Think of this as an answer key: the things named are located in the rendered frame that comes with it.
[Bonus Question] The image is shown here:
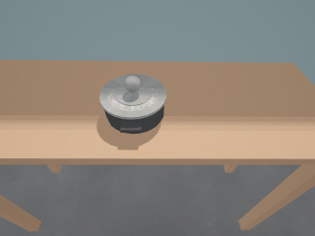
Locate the table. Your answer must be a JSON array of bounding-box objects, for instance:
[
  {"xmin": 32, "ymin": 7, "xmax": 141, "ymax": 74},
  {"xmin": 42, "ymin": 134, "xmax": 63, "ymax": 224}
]
[{"xmin": 0, "ymin": 59, "xmax": 315, "ymax": 232}]

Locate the knob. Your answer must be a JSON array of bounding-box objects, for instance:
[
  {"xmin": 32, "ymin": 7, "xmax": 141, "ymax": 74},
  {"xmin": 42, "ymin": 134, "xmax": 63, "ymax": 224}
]
[{"xmin": 124, "ymin": 76, "xmax": 141, "ymax": 92}]

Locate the lid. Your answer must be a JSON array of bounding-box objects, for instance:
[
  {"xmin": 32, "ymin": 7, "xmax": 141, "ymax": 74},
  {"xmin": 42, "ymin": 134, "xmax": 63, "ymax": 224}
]
[{"xmin": 99, "ymin": 74, "xmax": 167, "ymax": 120}]

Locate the pot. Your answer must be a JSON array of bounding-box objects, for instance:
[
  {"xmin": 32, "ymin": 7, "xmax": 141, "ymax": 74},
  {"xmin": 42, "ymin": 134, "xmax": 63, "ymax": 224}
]
[{"xmin": 104, "ymin": 106, "xmax": 164, "ymax": 134}]

